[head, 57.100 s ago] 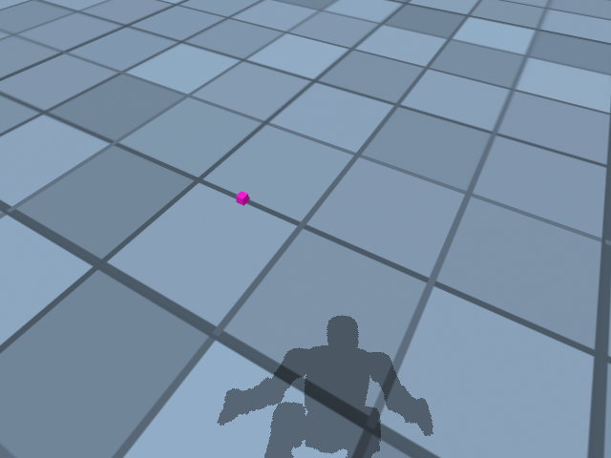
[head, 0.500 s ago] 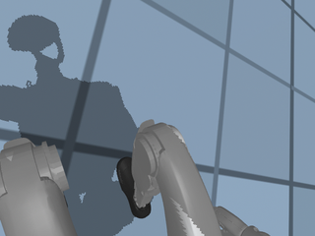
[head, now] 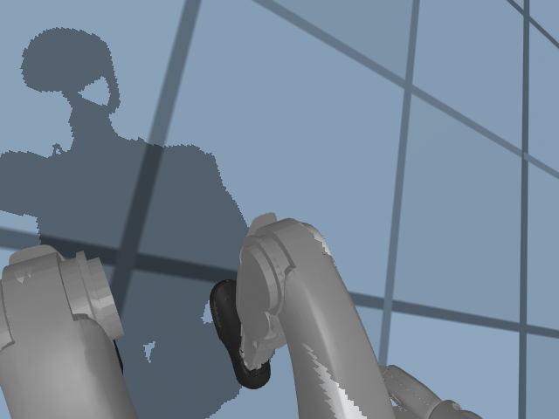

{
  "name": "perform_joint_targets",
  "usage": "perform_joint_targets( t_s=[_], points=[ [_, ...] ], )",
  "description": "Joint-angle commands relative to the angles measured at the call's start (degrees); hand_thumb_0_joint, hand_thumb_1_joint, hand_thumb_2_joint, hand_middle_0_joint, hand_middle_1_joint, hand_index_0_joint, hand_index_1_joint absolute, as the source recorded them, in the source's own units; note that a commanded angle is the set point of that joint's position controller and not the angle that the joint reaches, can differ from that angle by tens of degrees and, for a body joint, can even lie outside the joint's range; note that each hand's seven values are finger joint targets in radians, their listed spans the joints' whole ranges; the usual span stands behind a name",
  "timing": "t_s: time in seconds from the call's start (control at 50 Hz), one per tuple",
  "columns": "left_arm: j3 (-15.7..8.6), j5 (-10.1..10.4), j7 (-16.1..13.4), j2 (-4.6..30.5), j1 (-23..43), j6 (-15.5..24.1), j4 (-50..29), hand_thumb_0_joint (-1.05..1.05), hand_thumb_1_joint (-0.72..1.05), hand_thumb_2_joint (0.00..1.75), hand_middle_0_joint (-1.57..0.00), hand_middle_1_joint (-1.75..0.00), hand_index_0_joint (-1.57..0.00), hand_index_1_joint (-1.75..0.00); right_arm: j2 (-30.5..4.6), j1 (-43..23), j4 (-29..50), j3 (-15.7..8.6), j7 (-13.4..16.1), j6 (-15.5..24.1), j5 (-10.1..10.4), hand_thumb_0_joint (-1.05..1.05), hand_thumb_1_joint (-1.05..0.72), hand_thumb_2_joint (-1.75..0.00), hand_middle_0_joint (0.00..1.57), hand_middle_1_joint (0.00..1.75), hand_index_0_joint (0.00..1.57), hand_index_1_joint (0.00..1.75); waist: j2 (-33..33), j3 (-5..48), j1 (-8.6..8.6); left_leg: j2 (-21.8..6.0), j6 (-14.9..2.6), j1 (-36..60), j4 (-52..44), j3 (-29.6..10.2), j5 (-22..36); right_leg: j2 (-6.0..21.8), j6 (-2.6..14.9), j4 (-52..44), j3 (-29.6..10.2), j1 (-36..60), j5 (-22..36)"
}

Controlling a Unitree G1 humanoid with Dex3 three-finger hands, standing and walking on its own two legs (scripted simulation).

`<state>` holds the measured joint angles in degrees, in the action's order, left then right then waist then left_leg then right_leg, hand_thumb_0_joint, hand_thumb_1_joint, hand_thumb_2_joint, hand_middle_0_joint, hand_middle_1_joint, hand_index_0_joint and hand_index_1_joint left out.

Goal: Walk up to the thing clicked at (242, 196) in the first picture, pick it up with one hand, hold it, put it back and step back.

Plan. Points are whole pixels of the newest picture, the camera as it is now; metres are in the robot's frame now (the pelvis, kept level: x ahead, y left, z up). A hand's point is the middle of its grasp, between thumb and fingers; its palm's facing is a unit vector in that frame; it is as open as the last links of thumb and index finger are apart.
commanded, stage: close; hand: left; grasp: from above
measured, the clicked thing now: out of the picture +0.31 +0.45 -0.29
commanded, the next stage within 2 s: settle in 0.10 s
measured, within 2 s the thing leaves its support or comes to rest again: rests again in 0.74 s
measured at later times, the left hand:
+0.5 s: hand out of the picture +0.30 +0.43 -0.25, palm faces +0.11 -0.47 -0.88, open 7.2 cm
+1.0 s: hand out of the picture +0.29 +0.44 -0.16, palm faces +0.10 -0.44 -0.89, open 9.6 cm
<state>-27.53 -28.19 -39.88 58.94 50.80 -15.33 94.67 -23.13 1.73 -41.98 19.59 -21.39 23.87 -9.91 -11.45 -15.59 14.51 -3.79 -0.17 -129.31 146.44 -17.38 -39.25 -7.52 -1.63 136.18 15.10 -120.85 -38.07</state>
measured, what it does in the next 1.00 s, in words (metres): stands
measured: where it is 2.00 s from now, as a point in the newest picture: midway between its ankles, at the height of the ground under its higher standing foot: (182, 376)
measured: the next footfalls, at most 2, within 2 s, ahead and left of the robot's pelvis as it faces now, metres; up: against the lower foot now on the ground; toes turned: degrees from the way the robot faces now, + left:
none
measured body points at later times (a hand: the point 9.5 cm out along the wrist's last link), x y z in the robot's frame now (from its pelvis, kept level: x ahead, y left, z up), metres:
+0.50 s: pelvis +0.00 +0.00 +0.00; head +0.25 +0.15 +0.33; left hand +0.30 +0.45 -0.20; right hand +0.09 -0.24 -0.05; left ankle +0.08 +0.13 -0.27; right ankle +0.12 -0.10 -0.27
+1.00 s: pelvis +0.00 -0.01 +0.01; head +0.22 +0.10 +0.39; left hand +0.29 +0.46 -0.11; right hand +0.11 -0.26 -0.08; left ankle +0.08 +0.13 -0.27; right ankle +0.12 -0.10 -0.27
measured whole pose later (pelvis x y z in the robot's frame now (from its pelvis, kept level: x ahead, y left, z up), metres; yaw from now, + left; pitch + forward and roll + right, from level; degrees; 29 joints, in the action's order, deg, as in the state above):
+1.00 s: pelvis +0.00 -0.01 +0.01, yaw +4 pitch +26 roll -10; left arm -27.3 -28.4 -33.7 47.3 50.1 -25.4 83.5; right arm -21.5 7.0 -47.3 9.8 -20.2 21.2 -6.9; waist -3.5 -4.5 9.6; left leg -3.6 0.3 -131.2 141.3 -12.0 -37.4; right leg -5.6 0.1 135.5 11.1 -124.6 -38.3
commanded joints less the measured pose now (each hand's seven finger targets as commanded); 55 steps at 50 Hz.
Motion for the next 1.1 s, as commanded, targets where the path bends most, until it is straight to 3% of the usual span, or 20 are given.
perform_joint_targets(
  t_s=[0.0, 0.04, 0.16, 0.18, 0.26, 0.4, 0.52, 0.58, 0.66, 0.68, 0.74, 0.76, 0.78, 0.84, 0.9, 0.94, 0.96, 1.0, 1.04, 1.08],
  points=[
    [0.11, -0.96, -2.03, 15.07, 5.05, -0.33, -2.37, 0.0, 0.31, 0.4, -0.73, -0.34, -0.71, -0.36, -19.33, 9.2, -1.45, -5.13, 0.36, 0.54, 0.88, 0.0, -0.88, -0.9, 0.2, 0.3, 0.2, 0.3, 27.08, 33.81, 1.34, -3.49, 0.74, 24.45, -16.79, 3.64, 6.13, 0.02, 1.97, -11.64, 3.4, 15.53, 10.66],
    [0.15, -0.78, -2.34, 14.98, 5.79, -0.23, -2.27, 0.0, 0.3, 0.41, -0.73, -0.35, -0.71, -0.37, -19.43, 9.59, -1.03, -5.03, 0.25, 0.64, 0.64, 0.0, -0.88, -0.9, 0.2, 0.3, 0.2, 0.3, 26.73, 33.7, 2.05, -3.27, 0.45, 23.59, -16.29, 4.02, 6.34, -0.18, 1.93, -12.17, 3.18, 16.09, 10.9],
    [-0.75, 0.32, -2.27, 15.88, 6.18, 0.14, -2.51, 0.0, 0.31, 0.41, -0.73, -0.33, -0.71, -0.36, -19.36, 8.57, -0.84, -4.55, 0.26, 0.69, 0.52, 0.0, -0.88, -0.89, 0.2, 0.3, 0.2, 0.3, 27.07, 34.06, 1.59, -3.49, 0.57, 23.79, -15.87, 4.23, 6.64, -0.13, 1.89, -12.09, 3.1, 16.1, 10.78],
    [-0.11, 0.29, -2.04, 15.46, 6.55, 0.1, -2.69, 0.0, 0.33, 0.41, -0.75, -0.33, -0.73, -0.36, -19.28, 8.86, -0.75, -4.36, 0.24, 0.8, 0.4, 0.0, -0.88, -0.9, 0.2, 0.3, 0.2, 0.3, 27.12, 33.62, 2.23, -3.36, 0.46, 23.36, -15.65, 4.41, 6.68, -0.03, 1.8, -11.97, 2.94, 16.14, 11.0],
    [-0.84, 0.3, -1.66, 16.05, 5.83, -0.41, -2.77, 0.0, 0.53, 0.57, -0.94, -0.42, -0.92, -0.45, -19.38, 8.94, -1.13, -4.63, 0.3, 0.64, 0.55, 0.0, -0.9, -0.9, 0.2, 0.3, 0.2, 0.3, 26.78, 34.15, 1.37, -3.46, 0.54, 23.65, -15.84, 4.49, 6.5, 0.03, 1.78, -12.09, 2.96, 16.02, 10.59],
    [-2.11, 1.07, -2.51, 16.77, 8.27, -2.08, -6.55, 0.0, 0.5, 0.5, -0.9, -0.41, -0.89, -0.43, -19.41, 9.84, -1.61, -5.19, 0.1, 0.16, 0.9, 0.0, -0.9, -0.9, 0.2, 0.3, 0.2, 0.3, 29.46, 37.08, 0.91, -3.45, 0.84, 25.12, -16.45, 4.47, 7.27, 0.16, 1.89, -12.01, 2.76, 16.85, 11.53],
    [-3.46, -1.19, -2.28, 19.67, 11.19, -4.91, -15.56, 0.0, 0.45, 0.5, -0.85, -0.42, -0.84, -0.44, -18.3, 10.66, -2.34, -6.91, -0.13, -1.11, 1.54, 0.0, -0.9, -0.9, 0.2, 0.3, 0.2, 0.3, 36.45, 40.56, -0.86, -3.32, 1.82, 29.88, -18.6, 4.98, 8.89, 0.89, 2.38, -10.78, 2.23, 14.74, 12.0],
    [-2.22, -2.78, -1.13, 18.64, 13.01, -6.59, -19.54, 0.0, 0.43, 0.46, -0.83, -0.4, -0.82, -0.41, -18.43, 10.64, -2.01, -9.24, 0.28, -1.83, 1.75, 0.0, -0.9, -0.9, 0.2, 0.3, 0.2, 0.3, 38.44, 42.43, -0.97, -2.9, 1.73, 29.43, -19.15, 6.24, 8.1, 0.83, 2.76, -11.54, 1.16, 13.82, 11.13],
    [0.27, -4.07, 0.9, 12.47, 10.41, -8.63, -19.71, 0.0, 0.39, 0.44, -0.79, -0.42, -0.79, -0.42, -17.17, 11.97, -2.18, -11.29, 0.25, -2.7, 2.43, 0.0, -0.89, -0.89, 0.2, 0.3, 0.2, 0.3, 37.88, 43.48, -1.91, -2.3, 1.51, 28.03, -20.35, 6.37, 8.2, 0.95, 3.04, -11.71, 0.76, 11.34, 10.59],
    [-0.66, -4.37, 1.45, 13.19, 8.79, -9.03, -19.68, 0.0, 0.39, 0.45, -0.78, -0.44, -0.79, -0.44, -17.01, 13.4, -3.31, -11.87, 0.4, -2.85, 2.59, 0.0, -0.89, -0.89, 0.2, 0.3, 0.2, 0.3, 36.74, 43.23, -2.34, -2.15, 1.34, 27.49, -20.48, 6.38, 7.9, 0.96, 3.04, -11.8, 0.39, 10.83, 10.23],
    [2.15, -2.88, 2.98, 3.12, 5.3, -10.25, -15.37, 0.0, 0.35, 0.42, -0.74, -0.43, -0.75, -0.43, -16.7, 15.54, -4.01, -13.75, 0.13, -3.1, 3.23, 0.0, -0.89, -0.89, 0.2, 0.3, 0.2, 0.3, 32.96, 44.26, -2.39, -1.98, 1.31, 27.87, -20.69, 5.69, 9.87, 0.75, 3.01, -11.39, 0.79, 8.85, 11.44],
    [2.44, -2.38, 3.37, 2.38, 5.41, -10.31, -15.51, 0.0, 0.32, 0.45, -0.73, -0.45, -0.73, -0.45, -15.58, 16.28, -4.48, -13.28, 0.29, -3.0, 3.44, 0.0, -0.89, -0.89, 0.2, 0.3, 0.2, 0.3, 31.8, 43.58, -2.42, -1.76, 1.1, 27.44, -20.8, 5.61, 9.78, 0.77, 2.88, -11.82, 0.51, 8.78, 11.61],
    [4.26, -1.38, 3.82, -1.35, 6.39, -10.36, -14.71, 0.0, 0.34, 0.44, -0.74, -0.45, -0.75, -0.44, -16.07, 16.25, -4.65, -14.25, 0.24, -3.0, 3.85, 0.0, -0.88, -0.89, 0.2, 0.3, 0.2, 0.3, 30.5, 42.88, -2.19, -1.73, 1.12, 27.39, -21.18, 5.03, 9.28, 0.87, 2.85, -11.67, 0.75, 6.95, 11.08],
    [4.47, -0.38, 3.94, 0.05, 9.56, -9.89, -15.19, 0.0, 0.14, 0.59, -0.56, -0.6, -0.56, -0.6, -15.42, 16.55, -5.18, -14.09, 0.64, -2.42, 4.31, 0.0, -0.89, -0.89, 0.2, 0.3, 0.2, 0.3, 26.33, 40.61, -1.68, -1.16, 0.02, 23.69, -20.95, 5.51, 5.2, 0.78, 2.55, -13.71, -0.67, 6.74, 8.0],
    [1.76, -1.96, 3.67, 7.52, 13.57, -8.99, -19.08, 0.0, -0.1, 0.72, -0.34, -0.79, -0.35, -0.78, -14.52, 16.64, -5.99, -13.84, 1.21, -2.08, 4.03, 0.0, -0.89, -0.89, 0.2, 0.3, 0.2, 0.3, 25.66, 42.46, -3.12, -0.56, -0.6, 21.49, -19.95, 7.62, 3.93, 0.66, 2.48, -14.94, -2.86, 8.58, 5.27],
    [0.05, -3.13, 3.38, 11.55, 15.76, -8.55, -22.27, 0.0, -0.19, 0.77, -0.32, -0.8, -0.32, -0.81, -13.7, 15.99, -5.94, -13.94, 1.69, -1.93, 3.55, 0.0, -0.9, -0.89, 0.2, 0.3, 0.2, 0.3, 26.58, 45.57, -4.38, -0.08, -0.79, 21.12, -19.25, 10.0, 4.38, 0.71, 2.5, -16.68, -4.63, 11.42, 4.35],
    [1.23, -3.51, 3.81, 10.6, 16.36, -8.48, -24.39, 0.0, -0.21, 0.78, -0.31, -0.82, -0.31, -0.82, -13.61, 14.95, -4.6, -14.56, 2.02, -1.82, 3.17, 0.0, -0.9, -0.89, 0.2, 0.3, 0.2, 0.3, 27.5, 48.18, -4.62, 0.23, -0.73, 21.55, -18.98, 11.5, 5.97, 0.59, 2.52, -17.68, -5.54, 13.62, 5.26],
    [1.66, -3.89, 5.32, 11.08, 10.56, -9.28, -25.36, 0.0, -0.27, 0.83, -0.26, -0.85, -0.25, -0.86, -12.4, 14.31, -3.99, -15.23, 3.18, -1.92, 3.31, 0.0, -0.9, -0.9, 0.2, 0.3, 0.2, 0.3, 28.66, 52.69, -7.0, 0.59, -0.59, 23.39, -20.54, 13.2, 6.51, 0.68, 2.77, -19.18, -6.84, 16.78, 4.23],
    [0.63, -3.73, 6.31, 12.92, 9.47, -10.12, -35.36, 0.0, -0.31, 0.85, -0.23, -0.86, -0.23, -0.87, -11.72, 14.51, -3.33, -16.84, 4.25, -2.89, 4.36, 0.0, -0.9, -0.9, 0.2, 0.3, 0.2, 0.3, 33.19, 61.95, -10.37, 0.69, -0.31, 30.12, -23.03, 13.59, 8.52, 1.17, 3.59, -19.58, -7.2, 17.84, 5.42],
    [1.86, -3.22, 7.87, 10.08, 4.66, -11.71, -43.16, 0.0, -0.32, 0.85, -0.23, -0.86, -0.22, -0.87, -10.88, 14.57, -1.89, -18.09, 5.2, -4.34, 5.88, 0.0, -0.9, -0.9, 0.2, 0.3, 0.2, 0.3, 36.24, 68.09, -12.45, 0.99, -0.01, 35.3, -26.16, 13.81, 10.7, 1.62, 4.12, -20.25, -7.3, 18.7, 7.68]
  ],
)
